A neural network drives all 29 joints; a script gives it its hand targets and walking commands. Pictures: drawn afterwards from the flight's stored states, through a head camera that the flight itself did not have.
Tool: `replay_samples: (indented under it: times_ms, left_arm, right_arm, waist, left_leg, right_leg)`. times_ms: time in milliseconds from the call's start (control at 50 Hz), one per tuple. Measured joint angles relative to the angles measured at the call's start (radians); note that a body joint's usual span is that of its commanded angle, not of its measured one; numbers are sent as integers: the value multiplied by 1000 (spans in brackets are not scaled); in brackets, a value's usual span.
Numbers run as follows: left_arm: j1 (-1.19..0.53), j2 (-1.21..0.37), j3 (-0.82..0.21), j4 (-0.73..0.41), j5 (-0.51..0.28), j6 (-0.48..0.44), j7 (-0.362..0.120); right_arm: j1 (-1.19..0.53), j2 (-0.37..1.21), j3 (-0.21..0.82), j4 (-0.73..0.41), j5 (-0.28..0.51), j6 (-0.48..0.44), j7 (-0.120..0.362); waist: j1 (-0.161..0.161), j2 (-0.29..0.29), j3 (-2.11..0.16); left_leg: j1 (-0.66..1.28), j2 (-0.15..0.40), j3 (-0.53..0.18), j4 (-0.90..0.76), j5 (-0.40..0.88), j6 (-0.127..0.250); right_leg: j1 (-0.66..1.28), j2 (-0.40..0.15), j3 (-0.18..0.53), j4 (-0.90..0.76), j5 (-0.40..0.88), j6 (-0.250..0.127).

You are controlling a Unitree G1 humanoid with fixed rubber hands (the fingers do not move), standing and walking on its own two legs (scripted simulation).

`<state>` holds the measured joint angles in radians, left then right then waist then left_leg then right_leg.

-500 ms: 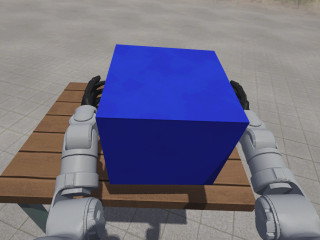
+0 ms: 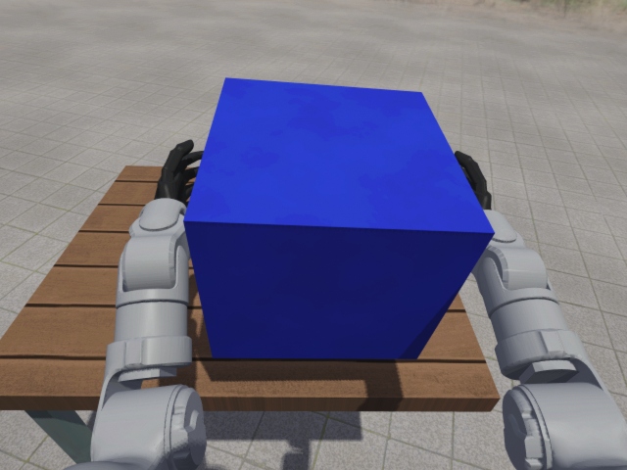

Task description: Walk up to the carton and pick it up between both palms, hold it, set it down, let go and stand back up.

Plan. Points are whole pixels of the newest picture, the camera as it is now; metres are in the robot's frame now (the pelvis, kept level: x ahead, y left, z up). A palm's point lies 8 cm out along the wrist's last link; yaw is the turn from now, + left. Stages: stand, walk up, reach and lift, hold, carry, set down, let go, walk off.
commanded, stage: reach and lift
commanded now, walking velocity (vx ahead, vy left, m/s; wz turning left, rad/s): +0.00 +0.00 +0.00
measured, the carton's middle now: (321, 219) +0.40 +0.00 +0.15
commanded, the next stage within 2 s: hold in 0.76 s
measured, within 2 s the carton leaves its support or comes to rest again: neither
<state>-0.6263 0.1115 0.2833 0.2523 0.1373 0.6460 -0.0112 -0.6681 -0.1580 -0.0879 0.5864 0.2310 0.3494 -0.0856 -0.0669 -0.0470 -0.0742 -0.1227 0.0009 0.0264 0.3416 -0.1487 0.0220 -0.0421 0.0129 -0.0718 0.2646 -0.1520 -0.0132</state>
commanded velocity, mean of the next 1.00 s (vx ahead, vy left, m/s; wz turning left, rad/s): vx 0.00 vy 0.00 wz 0.00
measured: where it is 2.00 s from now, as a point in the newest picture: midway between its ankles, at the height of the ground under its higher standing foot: outside the picture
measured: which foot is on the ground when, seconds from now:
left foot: down 0.00-1.00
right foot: down 0.00-1.00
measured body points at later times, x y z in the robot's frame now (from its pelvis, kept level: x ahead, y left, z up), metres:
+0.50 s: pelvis +0.00 -0.01 +0.00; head -0.06 +0.02 +0.44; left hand +0.38 +0.18 +0.22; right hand +0.38 -0.19 +0.21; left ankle +0.03 +0.10 -0.75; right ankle +0.00 -0.11 -0.75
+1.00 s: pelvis +0.00 -0.01 +0.00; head -0.07 +0.02 +0.44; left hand +0.38 +0.18 +0.24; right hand +0.37 -0.19 +0.24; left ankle +0.03 +0.10 -0.75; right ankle +0.00 -0.11 -0.75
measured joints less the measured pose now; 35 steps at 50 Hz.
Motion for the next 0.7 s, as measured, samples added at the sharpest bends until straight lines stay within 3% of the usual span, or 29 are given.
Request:
replay_samples:
  times_ms: [700]
  left_arm:
    - [-36, 9, 35, -50, 7, 104, -24]
  right_arm:
    - [-62, -21, 23, -40, 55, 114, -43]
  waist:
    - [-11, 12, -25]
  left_leg:
    - [10, 11, -5, 5, -8, -11]
  right_leg:
    - [11, 11, -2, 3, -8, -11]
